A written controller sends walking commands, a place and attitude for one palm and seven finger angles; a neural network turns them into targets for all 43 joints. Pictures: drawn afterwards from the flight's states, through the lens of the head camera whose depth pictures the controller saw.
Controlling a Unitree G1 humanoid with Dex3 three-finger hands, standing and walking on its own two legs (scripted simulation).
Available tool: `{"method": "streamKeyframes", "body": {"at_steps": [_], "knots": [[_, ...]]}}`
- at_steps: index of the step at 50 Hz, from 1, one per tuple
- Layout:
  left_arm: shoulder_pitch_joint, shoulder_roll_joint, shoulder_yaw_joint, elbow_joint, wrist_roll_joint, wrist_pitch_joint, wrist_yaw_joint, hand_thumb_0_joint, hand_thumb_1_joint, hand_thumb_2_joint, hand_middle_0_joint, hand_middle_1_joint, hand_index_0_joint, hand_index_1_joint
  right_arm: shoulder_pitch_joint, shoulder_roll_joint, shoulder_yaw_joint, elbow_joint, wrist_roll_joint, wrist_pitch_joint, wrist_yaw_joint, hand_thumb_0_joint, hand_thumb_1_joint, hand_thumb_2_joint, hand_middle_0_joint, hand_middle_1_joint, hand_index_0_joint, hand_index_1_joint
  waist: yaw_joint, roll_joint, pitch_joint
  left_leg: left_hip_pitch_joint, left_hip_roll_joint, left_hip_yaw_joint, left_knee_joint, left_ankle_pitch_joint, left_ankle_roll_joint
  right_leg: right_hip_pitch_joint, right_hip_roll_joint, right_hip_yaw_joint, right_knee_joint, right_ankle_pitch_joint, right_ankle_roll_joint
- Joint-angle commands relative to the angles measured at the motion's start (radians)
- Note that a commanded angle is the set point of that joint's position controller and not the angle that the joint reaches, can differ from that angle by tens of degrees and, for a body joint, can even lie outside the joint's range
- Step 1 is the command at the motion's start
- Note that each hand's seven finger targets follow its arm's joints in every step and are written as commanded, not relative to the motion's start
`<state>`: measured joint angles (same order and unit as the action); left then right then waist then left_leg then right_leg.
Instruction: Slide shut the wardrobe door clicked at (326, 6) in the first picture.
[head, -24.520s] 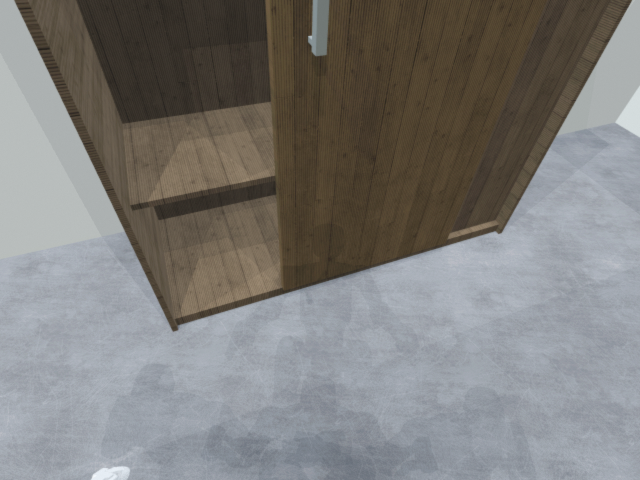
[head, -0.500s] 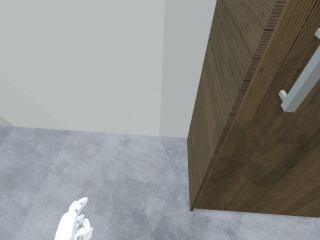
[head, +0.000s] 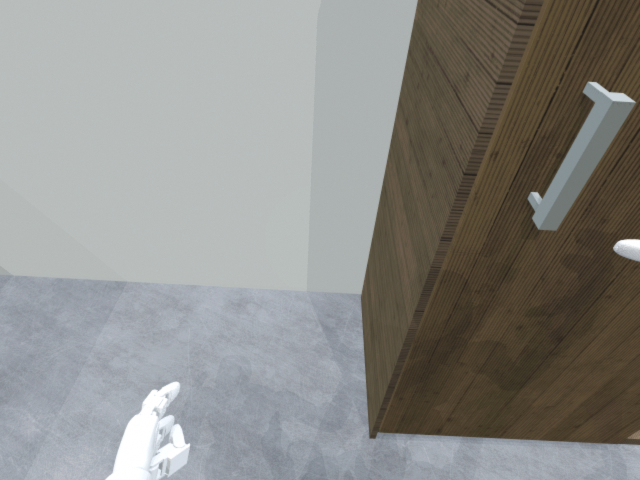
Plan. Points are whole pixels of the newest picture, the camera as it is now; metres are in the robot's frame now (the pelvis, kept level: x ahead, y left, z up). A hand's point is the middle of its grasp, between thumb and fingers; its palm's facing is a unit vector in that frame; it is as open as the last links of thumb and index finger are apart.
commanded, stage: draw the hand back to the body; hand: right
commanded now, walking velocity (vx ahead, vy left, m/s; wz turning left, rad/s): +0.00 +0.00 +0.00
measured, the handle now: (568, 159) +0.42 -0.30 +0.24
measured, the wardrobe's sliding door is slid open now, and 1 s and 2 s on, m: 0.00 0.00 0.00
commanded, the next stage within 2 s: step back with the hand held close in 1.36 s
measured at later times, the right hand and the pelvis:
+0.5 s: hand out of the picture +0.23 -0.32 +0.18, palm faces +0.53 +0.80 -0.27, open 13.5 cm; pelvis -0.01 -0.01 +0.00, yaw +2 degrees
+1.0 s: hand (573, 330) +0.23 -0.25 +0.16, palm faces +0.40 +0.84 -0.37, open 8.6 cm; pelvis +0.03 +0.00 +0.01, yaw +3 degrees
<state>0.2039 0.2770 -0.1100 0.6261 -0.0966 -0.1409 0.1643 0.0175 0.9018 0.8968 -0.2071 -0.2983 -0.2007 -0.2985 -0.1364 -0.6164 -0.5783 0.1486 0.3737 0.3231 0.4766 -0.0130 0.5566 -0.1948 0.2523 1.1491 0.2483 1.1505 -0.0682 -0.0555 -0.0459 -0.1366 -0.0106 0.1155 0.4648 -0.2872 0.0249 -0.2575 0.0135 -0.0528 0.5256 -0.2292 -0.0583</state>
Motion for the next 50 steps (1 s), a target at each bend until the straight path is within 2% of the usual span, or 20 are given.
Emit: {"method": "streamKeyframes", "body": {"at_steps": [1, 3, 4, 8, 9, 11, 12, 14, 15, 16, 17, 19, 22, 25, 28, 30, 32, 35, 47, 50], "knots": [[-0.166, 0.119, 0.054, -0.216, 0.002, -0.080, -0.025, 0.000, 0.900, 0.900, -0.200, -0.300, -0.200, -0.300, -0.204, -0.381, -0.182, -0.214, 0.066, -0.071, 0.055, 0.000, 0.550, -0.200, 0.250, 1.150, 0.250, 1.150, -0.012, -0.019, -0.131, -0.072, 0.016, -0.116, -0.070, 0.201, -0.006, 0.115, -0.030, 0.139, -0.050, 0.156, 0.028], [-0.158, 0.124, 0.061, -0.225, -0.002, -0.082, -0.037, 0.000, 0.900, 0.900, -0.200, -0.300, -0.200, -0.300, -0.148, -0.339, -0.167, -0.183, 0.068, -0.064, 0.035, 0.000, 0.550, -0.200, 0.250, 1.150, 0.250, 1.150, -0.010, -0.020, -0.092, -0.119, 0.007, -0.101, -0.079, 0.109, -0.001, 0.105, -0.034, 0.139, -0.065, 0.096, 0.031], [-0.161, 0.128, 0.067, -0.230, -0.005, -0.078, -0.042, 0.000, 0.900, 0.900, -0.200, -0.300, -0.200, -0.300, -0.126, -0.331, -0.176, -0.174, 0.076, -0.055, 0.025, 0.000, 0.550, -0.200, 0.250, 1.150, 0.250, 1.150, -0.013, -0.016, -0.082, -0.117, 0.021, -0.131, -0.090, 0.084, -0.009, 0.083, -0.037, 0.133, -0.048, 0.078, 0.034], [-0.162, 0.134, 0.072, -0.239, -0.011, -0.085, -0.042, 0.000, 0.900, 0.900, -0.200, -0.300, -0.200, -0.300, -0.153, -0.279, -0.108, -0.231, 0.053, -0.036, 0.003, 0.000, 0.550, -0.200, 0.250, 1.150, 0.250, 1.150, 0.004, -0.058, -0.083, -0.160, 0.018, -0.126, -0.085, 0.023, -0.014, 0.098, -0.040, 0.133, -0.051, 0.029, 0.033], [-0.174, 0.126, 0.069, -0.243, -0.010, -0.087, -0.041, 0.000, 0.900, 0.900, -0.200, -0.300, -0.200, -0.300, -0.164, -0.249, -0.081, -0.266, 0.056, -0.042, -0.003, 0.000, 0.550, -0.200, 0.250, 1.150, 0.250, 1.150, 0.008, -0.062, -0.074, -0.155, 0.026, -0.154, -0.090, 0.009, -0.016, 0.088, -0.043, 0.132, -0.038, 0.024, 0.036], [-0.171, 0.124, 0.068, -0.240, -0.007, -0.096, -0.033, 0.000, 0.900, 0.900, -0.200, -0.300, -0.200, -0.300, -0.189, -0.251, -0.077, -0.338, 0.046, -0.061, -0.023, 0.000, 0.477, -0.235, 0.247, 1.107, 0.247, 1.107, 0.012, -0.066, -0.097, -0.157, 0.013, -0.124, -0.079, 0.012, -0.009, 0.117, -0.043, 0.139, -0.055, 0.015, 0.033], [-0.171, 0.120, 0.068, -0.240, -0.004, -0.103, -0.030, 0.000, 0.900, 0.900, -0.200, -0.300, -0.200, -0.300, -0.186, -0.249, -0.075, -0.377, 0.044, -0.073, -0.029, 0.000, 0.441, -0.252, 0.246, 1.086, 0.246, 1.086, 0.008, -0.101, -0.113, -0.152, 0.009, -0.119, -0.076, 0.017, -0.006, 0.135, -0.040, 0.137, -0.061, 0.011, 0.032], [-0.174, 0.113, 0.064, -0.230, 0.002, -0.111, -0.026, 0.000, 0.900, 0.900, -0.200, -0.300, -0.200, -0.300, -0.164, -0.262, -0.100, -0.419, 0.047, -0.092, -0.047, 0.000, 0.369, -0.287, 0.244, 1.044, 0.244, 1.044, 0.002, -0.084, -0.111, -0.129, 0.007, -0.118, -0.084, 0.025, -0.003, 0.133, -0.042, 0.137, -0.065, 0.022, 0.033], [-0.137, 0.120, 0.089, -0.200, 0.071, -0.124, -0.062, 0.000, 0.900, 0.900, -0.200, -0.300, -0.200, -0.300, -0.182, -0.361, -0.128, -0.505, -0.147, -0.215, -0.280, 0.000, 0.332, -0.305, 0.242, 1.023, 0.242, 1.023, -0.003, -0.075, 0.035, -0.168, 0.024, -0.145, -0.155, -0.039, 0.008, 0.020, -0.039, 0.121, -0.086, -0.026, 0.047], [-0.142, 0.111, 0.091, -0.170, 0.072, -0.131, -0.065, 0.000, 0.900, 0.900, -0.200, -0.300, -0.200, -0.300, -0.034, -0.178, -0.044, -0.393, -0.150, -0.253, -0.376, 0.000, 0.296, -0.322, 0.241, 1.001, 0.241, 1.001, 0.022, -0.048, 0.094, -0.196, 0.037, -0.134, -0.164, -0.089, 0.011, 0.016, -0.045, 0.123, -0.105, -0.109, 0.057], [-0.138, 0.107, 0.098, -0.159, 0.069, -0.126, -0.070, 0.000, 0.900, 0.900, -0.200, -0.300, -0.200, -0.300, 0.055, -0.123, -0.027, -0.415, -0.172, -0.289, -0.439, 0.000, 0.260, -0.340, 0.240, 0.980, 0.240, 0.980, 0.014, -0.042, 0.087, -0.177, 0.037, -0.120, -0.159, -0.098, 0.009, 0.036, -0.054, 0.133, -0.137, -0.169, 0.060], [-0.136, 0.111, 0.108, -0.145, 0.071, -0.119, -0.074, 0.000, 0.900, 0.900, -0.200, -0.300, -0.200, -0.300, 0.090, -0.112, -0.027, -0.543, -0.199, -0.366, -0.516, 0.000, 0.188, -0.375, 0.237, 0.938, 0.237, 0.938, 0.003, -0.077, -0.025, -0.095, 0.032, -0.120, -0.137, -0.051, 0.010, 0.077, -0.053, 0.126, -0.172, -0.180, 0.051], [-0.126, 0.099, 0.117, -0.128, 0.080, -0.122, -0.076, 0.000, 0.900, 0.900, -0.200, -0.300, -0.200, -0.300, 0.139, -0.071, -0.011, -0.603, -0.237, -0.431, -0.582, 0.000, 0.079, -0.428, 0.234, 0.874, 0.234, 0.874, 0.004, -0.105, -0.076, -0.049, 0.020, -0.111, -0.122, 0.039, 0.010, 0.138, -0.058, 0.114, -0.187, -0.089, 0.043], [-0.119, 0.099, 0.125, -0.113, 0.083, -0.112, -0.075, 0.000, 0.900, 0.900, -0.200, -0.300, -0.200, -0.300, 0.175, -0.023, 0.030, -0.604, -0.259, -0.461, -0.608, 0.000, -0.030, -0.480, 0.230, 0.810, 0.230, 0.810, 0.013, -0.025, -0.050, -0.042, 0.009, -0.104, -0.132, 0.060, 0.003, 0.148, -0.065, 0.113, -0.208, -0.060, 0.039], [-0.120, 0.094, 0.129, -0.103, 0.086, -0.095, -0.076, 0.000, 0.900, 0.900, -0.200, -0.300, -0.200, -0.300, 0.223, 0.004, 0.052, -0.596, -0.278, -0.468, -0.617, 0.000, -0.139, -0.533, 0.226, 0.746, 0.226, 0.746, 0.007, -0.044, -0.048, -0.029, 0.010, -0.101, -0.133, 0.100, 0.003, 0.171, -0.061, 0.099, -0.208, 0.016, 0.040], [-0.124, 0.093, 0.132, -0.105, 0.086, -0.084, -0.078, 0.000, 0.900, 0.900, -0.200, -0.300, -0.200, -0.300, 0.242, 0.015, 0.066, -0.599, -0.282, -0.474, -0.617, 0.000, -0.211, -0.567, 0.224, 0.704, 0.224, 0.704, 0.008, 0.009, -0.026, -0.019, 0.009, -0.099, -0.141, 0.109, 0.002, 0.164, -0.061, 0.095, -0.207, 0.046, 0.039], [-0.126, 0.088, 0.132, -0.110, 0.090, -0.075, -0.080, 0.000, 0.900, 0.900, -0.200, -0.300, -0.200, -0.300, 0.271, 0.023, 0.075, -0.632, -0.288, -0.477, -0.617, 0.000, -0.284, -0.603, 0.221, 0.661, 0.221, 0.661, 0.001, -0.052, -0.052, -0.003, 0.011, -0.099, -0.135, 0.145, 0.004, 0.194, -0.059, 0.089, -0.199, 0.112, 0.044], [-0.127, 0.084, 0.134, -0.119, 0.092, -0.057, -0.085, 0.000, 0.900, 0.900, -0.200, -0.300, -0.200, -0.300, 0.357, 0.038, 0.081, -0.630, -0.285, -0.471, -0.611, 0.000, -0.393, -0.655, 0.218, 0.598, 0.218, 0.598, -0.004, 0.009, -0.039, 0.014, 0.009, -0.095, -0.138, 0.185, 0.001, 0.189, -0.060, 0.078, -0.188, 0.182, 0.045], [-0.119, 0.068, 0.137, -0.159, 0.097, -0.012, -0.094, 0.000, 0.900, 0.900, -0.200, -0.300, -0.200, -0.300, 0.499, 0.076, 0.132, -0.752, -0.292, -0.447, -0.600, 0.000, -0.827, -0.865, 0.202, 0.342, 0.202, 0.342, 0.000, -0.035, -0.049, 0.019, 0.014, -0.101, -0.136, 0.285, -0.009, 0.215, -0.060, 0.051, -0.153, 0.323, 0.048], [-0.121, 0.067, 0.136, -0.163, 0.097, -0.002, -0.089, 0.000, 0.900, 0.900, -0.200, -0.300, -0.200, -0.300, 0.507, 0.083, 0.144, -0.748, -0.292, -0.439, -0.600, 0.000, -0.900, -0.900, 0.200, 0.300, 0.200, 0.300, 0.005, 0.008, -0.027, 0.012, 0.014, -0.100, -0.146, 0.283, -0.011, 0.207, -0.057, 0.045, -0.152, 0.289, 0.041]]}}
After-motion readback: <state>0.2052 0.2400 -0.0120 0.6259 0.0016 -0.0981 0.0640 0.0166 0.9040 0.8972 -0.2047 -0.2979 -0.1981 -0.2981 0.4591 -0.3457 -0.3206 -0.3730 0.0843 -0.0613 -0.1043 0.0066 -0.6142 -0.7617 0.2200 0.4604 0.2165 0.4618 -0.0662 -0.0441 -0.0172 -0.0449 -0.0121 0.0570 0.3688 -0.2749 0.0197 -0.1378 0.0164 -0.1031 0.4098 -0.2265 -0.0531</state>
